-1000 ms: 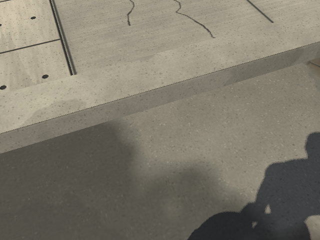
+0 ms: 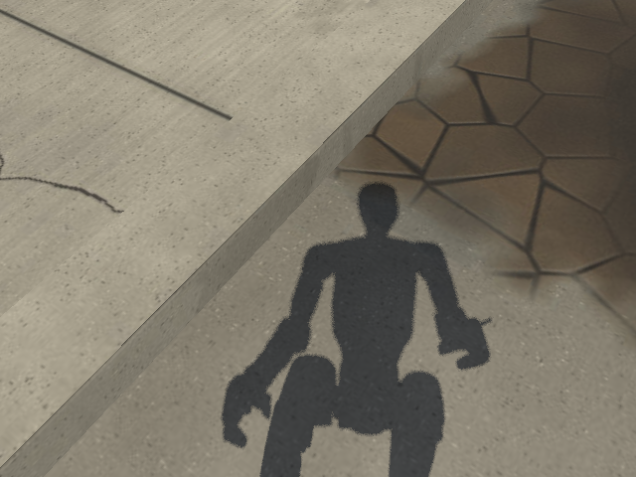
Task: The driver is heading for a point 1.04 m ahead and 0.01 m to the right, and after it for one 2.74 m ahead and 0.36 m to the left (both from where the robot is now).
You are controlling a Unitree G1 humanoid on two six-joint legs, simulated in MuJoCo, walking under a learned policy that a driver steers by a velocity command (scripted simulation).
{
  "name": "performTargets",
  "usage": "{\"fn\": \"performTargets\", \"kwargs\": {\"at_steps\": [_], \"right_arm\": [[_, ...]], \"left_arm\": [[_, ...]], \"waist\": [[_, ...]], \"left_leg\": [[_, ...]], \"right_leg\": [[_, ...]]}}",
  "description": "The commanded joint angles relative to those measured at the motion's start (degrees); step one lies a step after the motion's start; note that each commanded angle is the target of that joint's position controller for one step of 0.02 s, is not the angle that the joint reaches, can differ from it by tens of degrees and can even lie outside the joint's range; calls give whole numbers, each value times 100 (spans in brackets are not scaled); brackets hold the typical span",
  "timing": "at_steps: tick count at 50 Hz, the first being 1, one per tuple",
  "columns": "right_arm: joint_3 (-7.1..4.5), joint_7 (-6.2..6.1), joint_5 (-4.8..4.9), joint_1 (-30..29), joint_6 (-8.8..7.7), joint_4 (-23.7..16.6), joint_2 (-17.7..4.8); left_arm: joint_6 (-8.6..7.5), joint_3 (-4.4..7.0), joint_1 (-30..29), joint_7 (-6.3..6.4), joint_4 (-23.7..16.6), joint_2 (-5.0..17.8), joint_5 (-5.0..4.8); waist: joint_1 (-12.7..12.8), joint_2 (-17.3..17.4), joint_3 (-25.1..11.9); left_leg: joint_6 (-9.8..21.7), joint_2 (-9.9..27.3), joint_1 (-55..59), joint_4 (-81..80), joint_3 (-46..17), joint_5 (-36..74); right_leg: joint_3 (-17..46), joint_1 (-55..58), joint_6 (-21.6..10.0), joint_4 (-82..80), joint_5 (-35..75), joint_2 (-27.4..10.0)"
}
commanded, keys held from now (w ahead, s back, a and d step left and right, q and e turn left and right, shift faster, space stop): w+e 0.08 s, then e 0.14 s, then no key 0.78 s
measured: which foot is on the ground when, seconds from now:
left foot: up 0.00-0.20, down 0.22-1.00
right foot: down 0.00-0.22, up 0.24-0.60, down 0.62-1.00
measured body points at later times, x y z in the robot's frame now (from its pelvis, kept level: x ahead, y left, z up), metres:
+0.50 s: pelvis +0.19 +0.05 +0.00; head +0.23 +0.06 +0.44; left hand +0.37 +0.28 -0.13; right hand +0.22 -0.23 -0.12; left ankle +0.27 +0.13 -0.74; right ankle +0.16 -0.08 -0.69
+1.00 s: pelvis +0.21 +0.02 +0.00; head +0.21 +0.02 +0.45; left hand +0.35 +0.24 -0.14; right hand +0.18 -0.23 -0.15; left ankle +0.27 +0.13 -0.74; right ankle +0.18 -0.07 -0.74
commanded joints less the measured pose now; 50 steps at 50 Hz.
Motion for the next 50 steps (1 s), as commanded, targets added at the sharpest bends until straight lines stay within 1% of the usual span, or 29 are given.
{"fn": "performTargets", "kwargs": {"at_steps": [1, 4, 6, 8, 9, 10, 11, 12, 13, 14, 15, 16, 18, 20, 22, 26, 28, 30, 31, 32, 33, 34, 35, 37, 39, 40, 42, 46, 50], "right_arm": [[-65, 21, 25, -490, -46, -467, -390], [-20, 53, 60, -992, -103, -654, -393], [-1, 33, 88, -1110, -167, -740, -413], [-23, -26, 101, -690, -242, -661, -517], [-69, -77, 102, -234, -279, -521, -649], [-113, -144, 82, 359, -345, -375, -762], [-178, -212, 0, 1133, -440, -290, -1047], [-226, -231, -53, 1483, -412, -324, -1455], [-304, -195, 122, 1402, -279, -374, -1494], [-181, -182, 197, 946, -225, -489, -920], [-40, -176, 209, 583, -217, -500, -475], [19, -171, 177, 458, -215, -455, -347], [-3, -177, 187, 456, -243, -301, -466], [-18, -151, 154, 453, -290, -218, -528], [-11, -138, 133, 376, -281, -163, -537], [-34, -104, 121, 442, -118, -24, -619], [-68, -86, 136, 533, 4, 43, -717], [-39, -91, 170, 546, 100, 80, -648], [1, -79, 142, 670, 110, 90, -484], [74, -49, 182, 1000, 114, 4, -125], [68, -114, 242, 989, 201, 145, -201], [43, -122, 254, 940, 241, 197, -288], [47, -119, 219, 891, 232, 275, -232], [13, -113, 140, 956, 162, 422, -360], [37, -103, 154, 1082, 77, 593, -343], [22, -102, 187, 1064, 63, 673, -388], [30, -113, 202, 1010, 57, 795, -304], [33, -158, 201, 1003, 39, 1023, -251], [32, -196, 202, 1012, 58, 1259, -224]], "left_arm": [[-91, 207, 266, 32, -292, 885, -4], [-81, 212, 542, 70, -254, 928, 34], [-44, 219, 584, 115, -249, 972, 68], [-11, 231, 377, 161, -311, 1020, 82], [-21, 238, 206, 164, -368, 1056, 77], [-55, 243, 12, 139, -407, 1092, 10], [-109, 183, -77, 103, -556, 865, -88], [-99, 52, 571, 150, -649, 215, -128], [-4, 125, 1161, 232, -604, 682, -63], [112, 165, 908, 239, -390, 856, 75], [163, 153, 456, 174, -435, 809, 123], [219, 127, 270, 113, -472, 665, 119], [371, 75, 287, 21, -437, 480, 151], [419, 43, 268, 0, -447, 421, 116], [456, -10, 109, -3, -466, 357, 134], [537, -154, -406, -13, -515, 260, 132], [534, -188, -530, 1, -504, 281, 140], [457, -228, -501, 34, -443, 269, 194], [388, -239, -559, 69, -488, 410, 253], [321, -188, -780, 129, -618, 854, 281], [293, -197, -1036, 149, -561, 764, 166], [254, -286, -1407, 142, -574, 474, 144], [222, -328, -1493, 158, -496, 345, 109], [176, -325, -1268, 210, -340, 369, 68], [159, -323, -1050, 194, -178, 331, 27], [166, -314, -960, 184, -111, 310, 30], [164, -304, -869, 192, 38, 294, 53], [116, -284, -797, 210, 301, 276, 44], [109, -283, -743, 236, 568, 240, 36]], "waist": [[78, -499, -43], [265, -530, -22], [269, -554, 19], [46, -671, -133], [-147, -709, -325], [-492, -603, -573], [-813, -300, -1176], [-505, 965, -1948], [-338, 1283, -2678], [-215, 377, -1954], [-217, 170, -1254], [-170, 259, -938], [-69, 604, -716], [25, 557, -880], [66, 574, -924], [-130, 854, -838], [-182, 793, -724], [-59, 452, -483], [-92, -29, -376], [-413, -1139, -467], [-334, -1414, -208], [-532, -1155, 36], [-558, -1082, 117], [-494, -1031, -28], [-437, -761, -97], [-366, -529, 32], [-332, -274, 118], [-316, -143, -103], [-322, -106, -113]], "left_leg": [[-40, -217, -199, -686, 149, 637], [8, -403, -189, -1277, 153, 787], [94, -617, 93, -1646, 185, 696], [254, -836, 986, -2090, 134, 498], [356, -982, 1681, -2306, 147, 445], [472, -944, 2547, -2791, 179, 965], [703, -65, 3966, -2815, -479, 1730], [1158, 1859, 5322, -2185, -1969, 4926], [1871, 2239, 5292, -2439, -3384, 5011], [1788, 1822, 4469, -2711, -2749, 4167], [1599, 1365, 3799, -2890, -1901, 3854], [1474, 1067, 3410, -3076, -1382, 3822], [1429, 728, 2761, -3331, -756, 3978], [1517, 692, 2604, -3360, -488, 4252], [1542, 676, 2447, -3426, -295, 3910], [1458, 521, 2091, -3587, -197, 1878], [1418, 514, 1946, -3558, -358, 678], [1087, 402, 1415, -3372, -408, -256], [766, 234, 1194, -3112, -322, -562], [424, -398, 1083, -2315, 251, -1202], [382, -603, 2114, -2208, 272, -1480], [389, -569, 2582, -2337, 178, -991], [379, -619, 2740, -2674, 225, -464], [320, -491, 2959, -2976, 158, 188], [294, -315, 2923, -3175, -2, 183], [306, -300, 2716, -3202, -49, 73], [318, -280, 2575, -3299, -94, 85], [351, -237, 2716, -3369, -137, 286], [394, -203, 2814, -3379, -156, 338]], "right_leg": [[1328, 173, -625, -507, 1703, -1435], [1474, 528, -594, -242, 2110, -1482], [1476, 615, -469, 190, 3153, -1462], [1524, 449, -161, 695, 3862, -1363], [1568, 300, 12, 1088, 4210, -1242], [1460, 89, 187, 1817, 4263, -977], [1324, -651, 362, 3071, 2946, -674], [511, -1778, 488, 4753, -2316, 70], [352, -2215, 498, 5705, -2714, 115], [452, -2271, 552, 5866, -2123, -229], [324, -2292, 635, 5609, -1812, -335], [301, -2256, 718, 5393, -1661, -458], [192, -1825, 831, 5072, -1366, -474], [167, -1601, 856, 4765, -1244, -401], [69, -1455, 853, 4156, -1150, -465], [-286, -839, 787, 2695, -931, -641], [-442, -548, 728, 2026, -814, -627], [-392, 154, 563, 819, -274, -674], [310, 314, 450, 173, -174, -1182], [1790, 179, 159, -453, -240, -2359], [1815, -1375, -261, -650, -516, -2634], [1460, -1701, -114, -652, -1020, -2187], [1131, -1711, 126, -571, -1271, -1848], [820, -1385, 370, -421, -1069, -1505], [764, -1148, 427, -354, -985, -1433], [720, -1045, 426, -329, -911, -1374], [647, -859, 391, -191, -553, -1343], [520, -574, 367, -26, 53, -1301], [452, -517, 372, -8, 246, -1278]]}}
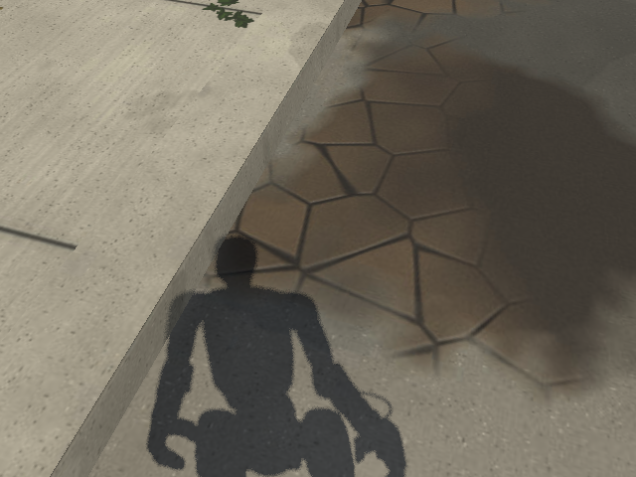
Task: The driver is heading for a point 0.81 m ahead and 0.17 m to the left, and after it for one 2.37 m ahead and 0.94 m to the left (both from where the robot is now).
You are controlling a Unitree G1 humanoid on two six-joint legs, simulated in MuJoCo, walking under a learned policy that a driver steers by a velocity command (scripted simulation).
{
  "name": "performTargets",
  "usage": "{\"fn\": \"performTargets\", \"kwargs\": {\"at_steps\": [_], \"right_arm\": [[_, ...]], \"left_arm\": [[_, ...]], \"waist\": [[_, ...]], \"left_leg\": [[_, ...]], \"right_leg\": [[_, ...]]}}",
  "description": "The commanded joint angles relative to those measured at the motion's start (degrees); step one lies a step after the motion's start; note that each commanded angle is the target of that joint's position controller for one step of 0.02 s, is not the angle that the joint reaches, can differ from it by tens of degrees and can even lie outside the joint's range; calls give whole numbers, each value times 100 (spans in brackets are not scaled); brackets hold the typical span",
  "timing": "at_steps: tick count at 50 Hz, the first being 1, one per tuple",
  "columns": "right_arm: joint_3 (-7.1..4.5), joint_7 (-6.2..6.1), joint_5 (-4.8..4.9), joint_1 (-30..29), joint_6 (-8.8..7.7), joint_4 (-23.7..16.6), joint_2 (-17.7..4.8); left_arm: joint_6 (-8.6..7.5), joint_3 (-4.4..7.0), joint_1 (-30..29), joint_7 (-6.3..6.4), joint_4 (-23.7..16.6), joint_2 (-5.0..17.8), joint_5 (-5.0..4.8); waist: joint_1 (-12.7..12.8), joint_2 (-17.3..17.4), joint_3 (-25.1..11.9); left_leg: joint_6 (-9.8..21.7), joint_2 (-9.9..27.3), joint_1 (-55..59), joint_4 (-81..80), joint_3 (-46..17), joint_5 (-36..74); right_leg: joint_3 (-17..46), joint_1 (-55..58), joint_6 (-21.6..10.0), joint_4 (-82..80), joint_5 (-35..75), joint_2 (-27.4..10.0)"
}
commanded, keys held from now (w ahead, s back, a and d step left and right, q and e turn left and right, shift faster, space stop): no key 0.52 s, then w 0.48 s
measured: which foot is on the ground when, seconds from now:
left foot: down 0.00-1.00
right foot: down 0.00-0.82, up 0.84-1.00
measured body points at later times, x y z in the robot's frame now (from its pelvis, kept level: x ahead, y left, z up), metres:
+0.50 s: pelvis +0.02 +0.01 +0.00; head +0.02 +0.01 +0.45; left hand +0.02 +0.24 -0.16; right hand +0.02 -0.22 -0.16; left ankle +0.04 +0.12 -0.74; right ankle -0.01 -0.10 -0.74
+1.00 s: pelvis +0.14 +0.05 +0.00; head +0.15 +0.07 +0.45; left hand +0.19 +0.29 -0.16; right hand +0.07 -0.18 -0.14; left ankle +0.07 +0.12 -0.74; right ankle +0.13 -0.07 -0.67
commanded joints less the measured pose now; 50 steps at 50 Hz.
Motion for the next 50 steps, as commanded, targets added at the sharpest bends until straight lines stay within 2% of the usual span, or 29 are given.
{"fn": "performTargets", "kwargs": {"at_steps": [1, 13, 26, 27, 28, 29, 30, 32, 34, 35, 37, 38, 39, 40, 41, 42, 43, 44, 45, 46, 47, 50], "right_arm": [[-94, -44, 1, 108, -38, -24, -491], [-47, -114, 4, 136, 14, 516, -371], [5, -151, 8, 179, 14, 844, -182], [11, -148, 3, 230, 19, 875, -155], [-18, -144, -5, 232, 37, 874, -209], [-58, -133, -14, 230, 64, 843, -274], [-79, -111, -41, 195, 90, 789, -294], [-60, -65, -71, 24, 80, 636, -138], [-15, -5, -141, -253, -29, 429, 102], [-33, 21, -174, -391, -98, 320, 29], [-93, 87, -125, -387, -224, 188, -120], [-98, 113, -91, -183, -276, 191, -70], [-101, 117, -43, 242, -324, 313, 20], [-137, 94, -7, 885, -357, 563, 38], [-218, 32, -47, 1577, -400, 753, -197], [-394, -3, -60, 2368, -412, 882, -870], [-394, -4, -47, 2351, -339, 977, -832], [-314, 6, -79, 1700, -343, 748, -545], [-283, 19, -81, 1282, -389, 584, -452], [-251, 12, -69, 1066, -434, 493, -379], [-203, -1, -55, 1039, -487, 499, -267], [-121, -27, -29, 1492, -567, 701, -141]], "left_arm": [[-57, 126, 149, 38, -2, 574, -5], [-33, 61, 452, 99, 639, 417, -6], [-24, 18, 652, 132, 992, 215, 2], [-21, 13, 724, 130, 1027, 188, 9], [-5, 46, 763, 128, 1040, 249, 18], [23, 98, 791, 122, 1020, 350, 22], [55, 136, 804, 105, 977, 410, 41], [59, 175, 1016, 87, 945, 401, 36], [8, 285, 1399, 95, 1037, 602, 38], [-20, 333, 1400, 89, 1036, 659, 53], [-96, 375, 1229, 59, 960, 670, 81], [-125, 393, 1063, 49, 913, 686, 61], [-147, 394, 782, 38, 837, 625, 10], [-171, 387, 552, 28, 747, 534, -5], [-244, 330, 339, 8, 609, 314, 22], [-322, 212, 214, -57, 361, -132, 1], [-340, 313, 101, -110, 271, 334, 203], [-360, 325, 23, -177, 284, 322, 235], [-401, 286, 106, -235, 340, 151, 175], [-423, 289, 153, -279, 371, 108, 145], [-401, 310, 135, -305, 370, 156, 163], [-287, 323, -83, -323, 268, 116, 168]], "waist": [[48, 83, 53], [50, 0, 183], [77, 28, 282], [86, 22, 161], [95, 0, 213], [108, -65, 291], [128, -123, 521], [258, -309, 965], [419, -863, 971], [446, -909, 997], [310, -741, 896], [142, -756, 906], [-125, -687, 908], [-400, -451, 817], [-667, 247, 688], [-865, 1759, 317], [-639, 1317, 600], [-303, 504, 911], [-120, 260, 905], [9, 196, 813], [55, 228, 736], [57, 429, 529]], "left_leg": [[99, 447, 274, -314, -546, 260], [176, 469, 373, -297, -559, 354], [189, 448, 303, -315, -566, 294], [198, 388, 345, -336, -538, -168], [233, 271, 268, -244, -476, -820], [317, 128, 93, -65, -397, -1714], [395, 65, -235, 39, -412, -2450], [443, -33, -918, 425, -395, -2754], [348, -233, -1541, 1384, 134, -1659], [360, -82, -1654, 1711, 146, -1371], [426, 43, -1562, 1739, 52, -1582], [477, 47, -1158, 1335, 98, -1532], [516, -75, -263, 732, 244, -1179], [508, -274, 844, 269, 291, -975], [564, 278, 1845, -297, -581, -1375], [990, 1644, 2523, -1450, -3000, -3038], [1284, 2126, 2064, -1600, -3771, -3173], [1251, 1951, 1596, -1526, -3300, -2929], [1163, 1711, 1338, -1551, -2761, -2289], [1071, 1502, 1261, -1616, -2286, -1667], [997, 1334, 1281, -1627, -1874, -984], [961, 1071, 1558, -1378, -1077, 1142]], "right_leg": [[681, -315, -172, -551, 424, -695], [586, -278, -121, -553, 614, -674], [540, -231, -96, -532, 582, -672], [522, -197, -114, -584, 101, -623], [502, -280, -169, -557, -590, -534], [524, -421, -281, -491, -1572, -458], [652, -641, -399, -520, -2432, -476], [1188, -714, -642, -750, -3231, -752], [2200, -93, -1013, -1352, -3393, -1489], [2492, -71, -1173, -1525, -3168, -1791], [2353, -74, -1196, -1496, -2691, -1820], [2108, -316, -1124, -1347, -2547, -1716], [1713, -866, -969, -1106, -2320, -1461], [1298, -1501, -796, -650, -2060, -1110], [671, -2265, -588, 452, -1567, -657], [-359, -3189, -302, 2374, -1437, 104], [-208, -3540, -353, 3455, -1721, -74], [-9, -3598, -405, 3921, -1198, -402], [39, -3455, -383, 3976, -692, -553], [12, -3294, -333, 3875, -338, -658], [-69, -3218, -256, 3764, -124, -699], [-384, -3324, -110, 3611, 150, -598]]}}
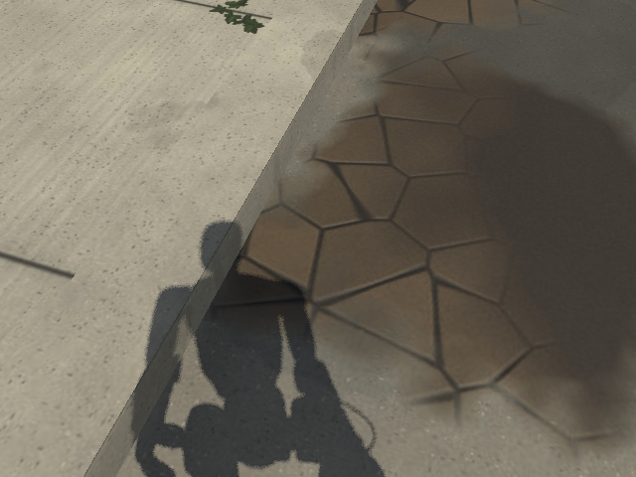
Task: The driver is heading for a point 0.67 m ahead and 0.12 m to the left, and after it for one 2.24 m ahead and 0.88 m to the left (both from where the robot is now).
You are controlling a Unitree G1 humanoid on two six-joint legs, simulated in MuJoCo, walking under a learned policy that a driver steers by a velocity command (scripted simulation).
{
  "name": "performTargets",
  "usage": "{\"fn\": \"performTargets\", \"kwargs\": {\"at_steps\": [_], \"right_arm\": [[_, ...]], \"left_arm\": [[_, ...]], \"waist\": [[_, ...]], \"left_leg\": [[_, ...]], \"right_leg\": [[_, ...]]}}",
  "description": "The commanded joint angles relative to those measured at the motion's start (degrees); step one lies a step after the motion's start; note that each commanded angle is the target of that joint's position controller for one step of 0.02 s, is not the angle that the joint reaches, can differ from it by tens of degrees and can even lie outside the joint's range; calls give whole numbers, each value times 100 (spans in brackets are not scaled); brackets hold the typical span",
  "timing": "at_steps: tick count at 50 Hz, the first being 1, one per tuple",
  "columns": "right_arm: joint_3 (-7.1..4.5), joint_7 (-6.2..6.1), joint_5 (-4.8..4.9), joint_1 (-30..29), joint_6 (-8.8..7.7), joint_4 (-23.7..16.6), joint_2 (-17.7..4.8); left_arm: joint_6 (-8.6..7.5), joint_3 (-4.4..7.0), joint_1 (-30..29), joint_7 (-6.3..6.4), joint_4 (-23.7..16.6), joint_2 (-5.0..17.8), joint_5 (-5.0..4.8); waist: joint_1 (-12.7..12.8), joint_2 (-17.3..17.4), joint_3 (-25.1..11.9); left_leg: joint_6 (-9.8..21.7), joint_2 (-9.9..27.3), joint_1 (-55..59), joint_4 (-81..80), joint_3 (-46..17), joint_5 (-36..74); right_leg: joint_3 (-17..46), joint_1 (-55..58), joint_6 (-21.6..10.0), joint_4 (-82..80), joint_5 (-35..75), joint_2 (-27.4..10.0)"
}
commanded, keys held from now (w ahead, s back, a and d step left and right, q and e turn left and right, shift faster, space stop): w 0.64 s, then w+q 0.36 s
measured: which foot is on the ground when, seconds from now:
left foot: down 0.00-0.28, up 0.30-0.78, down 0.80-1.00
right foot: up 0.00-0.24, down 0.26-0.80, up 0.82-1.00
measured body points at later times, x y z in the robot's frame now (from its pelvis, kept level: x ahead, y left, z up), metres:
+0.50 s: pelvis +0.28 -0.04 +0.00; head +0.30 -0.04 +0.45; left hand +0.26 +0.21 -0.15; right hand +0.36 -0.28 -0.15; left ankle +0.31 +0.11 -0.67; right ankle +0.28 -0.08 -0.75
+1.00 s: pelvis +0.57 +0.02 +0.00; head +0.60 +0.03 +0.44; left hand +0.62 +0.28 -0.14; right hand +0.62 -0.23 -0.15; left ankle +0.59 +0.07 -0.75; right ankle +0.56 -0.13 -0.66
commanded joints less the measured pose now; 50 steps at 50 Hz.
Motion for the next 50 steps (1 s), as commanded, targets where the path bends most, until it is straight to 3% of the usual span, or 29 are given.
{"fn": "performTargets", "kwargs": {"at_steps": [1, 5, 8, 10, 12, 13, 14, 15, 16, 17, 18, 19, 21, 25, 29, 34, 37, 39, 40, 41, 42, 43, 44, 45, 46, 47, 50], "right_arm": [[-8, -37, 22, 588, -112, 18, -473], [42, -55, 9, 647, -133, 35, -514], [20, -77, 10, 701, -162, 94, -648], [-5, -83, 8, 507, -186, 80, -757], [-47, -97, 10, 307, -150, 45, -884], [-42, -78, 30, 258, -129, 3, -873], [50, -17, 116, 549, -112, -174, -420], [-23, 36, 183, 844, -87, -154, -391], [-99, 27, 75, 270, -59, -323, -673], [-105, 53, 22, -260, -83, -474, -669], [-106, 63, 10, -387, -79, -491, -539], [-113, 77, -71, -361, -10, -498, -465], [-93, 132, -131, -203, 135, -465, -263], [-123, 179, -124, -1159, 274, -846, -406], [-67, 220, -26, -2228, 245, -1209, -366], [-31, 204, 17, -2925, 199, -1439, -395], [-78, 185, 1, -2757, 135, -1451, -476], [-190, 125, -30, -1833, 77, -1168, -646], [-277, 86, -74, -951, 25, -872, -763], [-421, 33, -197, 5, 9, -663, -1190], [-580, 38, -187, 334, 71, -607, -1717], [-525, 108, 13, -240, 150, -645, -1487], [-462, 113, 48, -821, 156, -793, -1284], [-398, 117, 25, -1052, 132, -813, -1017], [-354, 86, 44, -1104, 99, -812, -881], [-306, 52, 65, -1104, 68, -765, -762], [-336, 0, 124, -742, -16, -703, -963]], "left_arm": [[26, 14, -418, -39, -378, 120, -2], [59, -92, -1546, -44, -856, -14, -76], [63, -104, -1808, -22, -1040, 72, -111], [34, -32, -1419, 42, -995, 242, -113], [-45, 122, -2, 126, -552, 495, -112], [-88, 228, 856, 182, -294, 704, -35], [-104, 374, 1594, 225, -216, 1264, 117], [-21, 389, 1362, 149, -264, 1283, -1], [-17, 340, 604, 119, -365, 1082, -145], [-66, 228, 125, 101, -460, 664, -184], [-129, 151, -46, 100, -433, 400, -150], [-189, 77, 21, 132, -334, 203, -133], [-285, 21, 301, 174, -185, 147, -119], [-344, 32, 789, 174, -71, 446, -135], [-322, -28, 1210, 170, -20, 404, -153], [-315, -44, 1700, 248, 151, 471, -100], [-314, -30, 1603, 311, 185, 519, -38], [-286, 15, 1506, 342, 194, 661, -19], [-257, 24, 1400, 346, 157, 711, -52], [-272, -16, 1306, 336, -34, 631, -101], [-296, -70, 1855, 188, -163, 182, -282], [-330, 30, 1253, 172, -264, 576, -139], [-396, 44, 626, 137, -546, 613, -128], [-441, 44, 388, 137, -613, 583, -114], [-388, 57, 316, 145, -656, 532, -51], [-285, 43, 385, 143, -701, 447, 26], [-52, 22, 313, 106, -852, 272, 93]], "waist": [[10, 597, 637], [-137, 717, 856], [-122, 796, 868], [154, 774, 620], [766, 699, -133], [1111, 578, -555], [1094, -321, -1288], [807, -893, -1684], [538, -321, -789], [442, 13, -128], [226, 236, 252], [41, 194, 334], [-127, 49, 316], [-64, -39, 556], [213, -103, 648], [438, -200, 628], [232, -237, 513], [-153, -304, 11], [-545, -214, -408], [-901, 114, -976], [-601, 1509, -1515], [-433, 669, -1177], [-280, 463, -394], [-121, 11, -84], [41, -108, 91], [203, -41, 62], [291, 169, 31]], "left_leg": [[518, 1424, 527, -787, -1114, 2264], [521, 1240, 122, -859, -694, 3016], [510, 1383, 155, -820, -598, 3673], [439, 1471, 383, -246, -459, 5084], [313, 1404, 439, 1397, -293, 5869], [250, 1221, -284, 2643, -201, 4827], [129, 680, -1712, 4711, 67, 2047], [83, -213, -2979, 6388, -358, -1353], [189, 266, -3475, 6493, -700, -800], [200, 507, -3492, 6170, -665, -298], [191, 697, -3207, 5752, -664, -80], [128, 814, -2869, 5421, -681, -32], [6, 843, -2546, 5047, -584, -8], [-193, 975, -3269, 4173, -313, 652], [-304, 849, -3351, 2751, -26, 1476], [-117, 602, -3401, 1824, 196, 1574], [205, 333, -2927, 1511, 292, 1001], [468, -69, -1932, 1331, 448, 587], [629, -107, -862, 975, 385, 859], [972, 883, 563, 964, -823, 409], [2080, 2441, 2130, 356, -4061, 84], [1901, 2230, 1877, -136, -4444, -229], [1684, 2083, 1076, -223, -3514, 112], [1501, 1860, 438, -344, -3006, 938], [1356, 1630, -36, -375, -2587, 1657], [1240, 1421, -348, -403, -2250, 2120], [1215, 1190, -655, -426, -1888, 2712]], "right_leg": [[-136, -1478, 134, -132, 348, -105], [-466, -1053, 174, -1590, 818, 90], [-615, -395, -42, -2324, 972, 248], [-620, 257, -285, -2499, 844, 439], [-588, 1683, -525, -2817, 745, 675], [-203, 2887, -672, -3040, 565, 316], [1909, 4275, -1112, -3254, -611, -1310], [4534, 4586, -1773, -4355, -1115, -2218], [3895, 3793, -1596, -4593, -1605, -1947], [3064, 2916, -1420, -4758, -1289, -1753], [2463, 2221, -1207, -4927, -573, -1489], [2010, 1789, -1044, -4982, 10, -1269], [1434, 1507, -938, -5040, 804, -1037], [914, 1674, -892, -5293, 1277, -848], [526, 2014, -674, -5277, 2117, -636], [297, 3079, -646, -5057, 2924, -837], [-18, 3530, -565, -4483, 4373, -1016], [-246, 3674, -446, -3225, 5712, -1024], [-426, 3289, -329, -2131, 5412, -907], [-576, 2071, -214, -536, 3728, -763], [-561, -274, 69, 1781, -665, 528], [414, -1061, -34, 2170, -1133, 356], [484, -1316, -62, 1900, -538, 30], [478, -1083, -14, 1519, -174, -148], [485, -813, 74, 1193, -102, -250], [489, -507, 184, 924, -115, -313], [334, -405, 462, 332, -188, -293]]}}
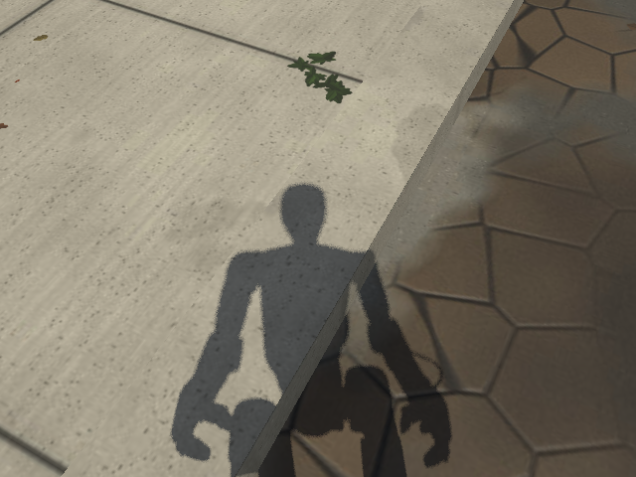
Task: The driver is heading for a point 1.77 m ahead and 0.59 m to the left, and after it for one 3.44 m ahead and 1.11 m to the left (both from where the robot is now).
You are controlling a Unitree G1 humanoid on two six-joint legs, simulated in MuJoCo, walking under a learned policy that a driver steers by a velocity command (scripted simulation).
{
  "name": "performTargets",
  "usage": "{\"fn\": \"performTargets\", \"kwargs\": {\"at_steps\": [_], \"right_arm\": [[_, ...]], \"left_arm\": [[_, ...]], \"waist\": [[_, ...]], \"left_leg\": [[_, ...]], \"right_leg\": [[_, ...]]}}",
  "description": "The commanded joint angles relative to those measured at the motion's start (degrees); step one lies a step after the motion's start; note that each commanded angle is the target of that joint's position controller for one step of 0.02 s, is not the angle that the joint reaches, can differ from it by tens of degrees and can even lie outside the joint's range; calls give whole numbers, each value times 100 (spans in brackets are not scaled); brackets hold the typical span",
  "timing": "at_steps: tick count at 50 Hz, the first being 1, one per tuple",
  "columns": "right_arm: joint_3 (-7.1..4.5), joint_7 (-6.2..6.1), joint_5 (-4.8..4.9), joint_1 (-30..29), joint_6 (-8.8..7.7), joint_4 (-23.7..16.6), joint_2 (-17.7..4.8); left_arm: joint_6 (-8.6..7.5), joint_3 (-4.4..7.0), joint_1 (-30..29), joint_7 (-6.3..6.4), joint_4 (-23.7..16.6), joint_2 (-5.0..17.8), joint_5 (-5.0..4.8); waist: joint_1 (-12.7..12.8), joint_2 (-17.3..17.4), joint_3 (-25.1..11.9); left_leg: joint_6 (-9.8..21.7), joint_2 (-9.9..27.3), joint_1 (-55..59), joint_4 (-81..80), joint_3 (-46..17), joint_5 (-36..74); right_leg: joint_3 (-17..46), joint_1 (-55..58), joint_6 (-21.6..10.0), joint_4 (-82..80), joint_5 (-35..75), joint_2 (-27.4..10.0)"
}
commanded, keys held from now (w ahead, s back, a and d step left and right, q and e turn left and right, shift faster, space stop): w+q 0.92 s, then w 0.08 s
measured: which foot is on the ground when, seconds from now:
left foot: down 0.00-0.36, up 0.38-0.96, down 0.98-1.00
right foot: up 0.00-0.32, down 0.34-0.98, up 1.00-1.00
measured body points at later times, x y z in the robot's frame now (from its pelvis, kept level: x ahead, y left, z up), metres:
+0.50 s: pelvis +0.26 -0.05 +0.00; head +0.29 -0.05 +0.45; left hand +0.34 +0.23 -0.11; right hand +0.38 -0.31 -0.14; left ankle +0.15 +0.04 -0.64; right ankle +0.33 -0.13 -0.74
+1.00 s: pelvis +0.48 +0.12 +0.00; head +0.52 +0.13 +0.45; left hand +0.28 +0.27 -0.13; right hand +0.79 +0.13 -0.06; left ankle +0.55 +0.24 -0.61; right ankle +0.35 -0.12 -0.69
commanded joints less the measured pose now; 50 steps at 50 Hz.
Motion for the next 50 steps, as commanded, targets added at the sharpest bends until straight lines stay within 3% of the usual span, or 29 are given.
{"fn": "performTargets", "kwargs": {"at_steps": [1, 5, 11, 14, 16, 17, 18, 19, 20, 21, 22, 24, 26, 28, 31, 34, 37, 38, 40, 41, 42, 43, 44, 45, 46, 47, 48, 49, 50], "right_arm": [[-118, -57, 44, 272, -123, -260, -700], [-130, -37, 33, 727, -54, -274, -703], [-170, -84, -40, 1153, -2, -372, -806], [-219, -133, -80, 858, 1, -537, -941], [-247, -87, -42, 518, -60, -690, -1045], [-206, -40, 35, 479, -119, -814, -881], [-63, -60, 178, 822, -134, -1018, -304], [-123, -104, 202, 1363, -53, -1079, -545], [-151, -128, 1, 1283, 76, -853, -760], [-137, -40, -97, 805, 102, -886, -704], [-121, 21, -109, 607, 123, -954, -568], [-96, 130, -200, 439, 246, -1085, -427], [-90, 168, -169, 270, 311, -1236, -402], [-86, 206, -180, -75, 349, -1405, -412], [-72, 182, -208, -654, 409, -1717, -351], [10, -25, -169, -1311, 462, -2024, -46], [211, -185, -102, -2254, 391, -2532, 276], [274, -206, -110, -2542, 393, -2706, 409], [418, -181, -89, -2972, 404, -3071, 556], [506, -149, -96, -3264, 395, -3301, 636], [543, -77, -134, -3381, 392, -3507, 683], [547, 29, -121, -3057, 422, -3491, 493], [573, 110, -110, -3038, 434, -3459, 566], [549, 140, -68, -2629, 450, -3267, 551], [510, 129, -80, -2272, 490, -3136, 464], [432, 116, -67, -1516, 502, -2895, 315], [321, 100, -5, -566, 430, -2601, 85], [164, 93, -20, 60, 363, -2428, -260], [-96, 79, 4, -108, 297, -2358, -1209]], "left_arm": [[167, 50, 347, -33, -283, 254, 63], [218, 26, -801, -72, -766, 338, 6], [160, -37, -1781, -88, -1293, 402, -90], [71, -10, -1513, -54, -1380, 557, -121], [-47, 101, -371, 42, -1081, 810, -105], [-138, 187, 370, 120, -979, 1087, 8], [-124, 257, 892, 196, -1035, 1518, 146], [6, 350, 731, 118, -986, 1723, 65], [79, 240, 296, 77, -1136, 1068, 23], [84, 115, -37, 59, -1187, 604, -38], [71, 65, -180, 57, -1171, 504, -11], [-12, 74, 42, 69, -1021, 586, -11], [-128, 80, 197, 19, -964, 597, -68], [-183, 99, 333, 3, -906, 643, -83], [-186, 108, 828, 24, -703, 641, -52], [-184, 99, 1533, 22, -384, 587, 74], [-226, 40, 2093, 13, -15, 542, 125], [-229, 22, 2277, 2, 86, 526, 165], [-212, -18, 2293, 0, 246, 493, 126], [-187, -37, 2279, -10, 332, 474, 76], [-158, -47, 2195, 105, 411, 449, 35], [-104, -33, 1924, 155, 285, 609, -20], [-57, -47, 1807, 218, 232, 605, -127], [-32, -69, 1595, 218, 53, 671, -195], [-36, 13, 1650, 230, -6, 1050, -282], [-6, 137, 1563, 227, -77, 1448, -303], [46, 241, 1582, 146, -139, 1681, -365], [27, 301, 1508, 31, -278, 1717, -396], [-31, 153, 1618, -191, -861, 873, -321]], "waist": [[210, 189, -261], [-141, 401, -38], [-499, 539, -98], [-242, 619, -183], [306, 442, -693], [610, 120, -1291], [572, -845, -2041], [209, -1860, -2437], [39, -742, -1645], [92, -181, -869], [7, -169, -535], [-19, -511, -449], [-81, -378, -581], [-55, -344, -511], [67, -296, -362], [187, -298, -105], [263, -5, 267], [317, -146, 250], [143, -114, 419], [114, -46, 518], [-20, -122, 577], [-139, -61, 419], [-109, -161, 293], [-139, -166, 32], [-283, -563, -490], [-601, -987, -1083], [-893, -1310, -1721], [-1209, -1389, -2142], [-672, 582, -2505]], "left_leg": [[876, 1557, 300, -913, -1635, 1943], [618, 1365, 369, -994, -1684, 1698], [455, 1425, 1146, -484, -1909, 2399], [197, 1442, 1038, -44, -2066, 2765], [-37, 1110, 767, 1140, -1952, 3454], [-158, 768, 126, 2317, -1742, 2573], [-286, 236, -1112, 3878, -1066, -642], [-313, -23, -2009, 4913, -672, -2473], [-312, 518, -2283, 5391, -729, -1959], [-361, 672, -2261, 5234, -635, -1486], [-408, 830, -2141, 5010, -576, -1216], [-482, 906, -2053, 5285, -385, -1037], [-479, 925, -2232, 5477, -397, -854], [-513, 1013, -2631, 5511, -415, -597], [-517, 1037, -3649, 6508, -422, -626], [-344, 890, -5573, 8932, -482, -1470], [-67, 856, -7290, 9992, -687, -2066], [5, 803, -7647, 10381, -548, -2232], [98, 844, -7790, 10111, -530, -2289], [54, 919, -7511, 9373, -125, -2279], [62, 1090, -7057, 8773, -156, -2204], [22, 1155, -5905, 7541, 357, -1913], [112, 1210, -4804, 6615, 507, -1642], [254, 902, -3499, 5984, 1047, -1571], [315, 570, -2658, 5734, 1351, -1513], [387, 309, -2155, 5279, 1272, -1634], [513, -36, -1251, 4551, 1103, -1766], [656, -58, -38, 3456, 119, -1609], [988, 1679, 1654, 2094, -3516, -733]], "right_leg": [[-35, -504, 271, -474, 166, -133], [-149, -921, 438, -1586, 1078, -115], [-98, -932, 348, -2664, 1461, 171], [-8, -6, 172, -3356, 1178, 327], [-112, 1571, -13, -3965, 1259, 495], [410, 2817, -208, -4016, 1160, -171], [2028, 4192, -486, -3992, 1535, -1751], [3855, 4298, -1105, -4517, 1214, -2347], [3378, 3513, -1048, -4653, -157, -2074], [2512, 2648, -925, -4930, -484, -1666], [1872, 2153, -788, -5157, -110, -1401], [1091, 1852, -752, -5236, 984, -1144], [705, 1878, -814, -5218, 1779, -1189], [428, 1955, -867, -5356, 1648, -1241], [330, 2291, -1008, -5535, 931, -1417], [498, 3060, -1062, -5493, 152, -1766], [286, 3563, -787, -5450, -57, -1926], [186, 3685, -724, -5422, -77, -1904], [-168, 3309, -486, -5582, -176, -1767], [-559, 2936, -372, -5819, -279, -1486], [-762, 2596, -341, -6045, 220, -1383], [-1321, 2100, -428, -6384, 959, -1149], [-1603, 1869, -462, -6614, 2001, -1077], [-1995, 1604, -543, -6418, 4204, -956], [-1939, 2016, -662, -5778, 7243, -1176], [-1866, 2708, -639, -4721, 9122, -1355], [-1728, 3107, -634, -3375, 10089, -1458], [-1635, 2600, -433, -1726, 9043, -1302], [-1257, 48, 157, 1140, 1257, -289]]}}
Keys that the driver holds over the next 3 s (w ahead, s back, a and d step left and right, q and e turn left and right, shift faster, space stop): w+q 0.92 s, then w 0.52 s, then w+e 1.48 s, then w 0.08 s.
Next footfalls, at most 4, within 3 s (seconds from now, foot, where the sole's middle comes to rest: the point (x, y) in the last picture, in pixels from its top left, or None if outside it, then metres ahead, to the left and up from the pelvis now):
0.34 right None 0.37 -0.12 -0.78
0.98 left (195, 394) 0.58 0.26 -0.64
1.58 right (145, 266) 0.89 0.41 -0.64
2.04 left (27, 217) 1.04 0.72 -0.64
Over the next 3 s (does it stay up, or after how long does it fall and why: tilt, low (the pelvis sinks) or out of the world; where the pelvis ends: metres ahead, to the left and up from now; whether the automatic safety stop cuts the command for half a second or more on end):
stays up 1.43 0.61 0.13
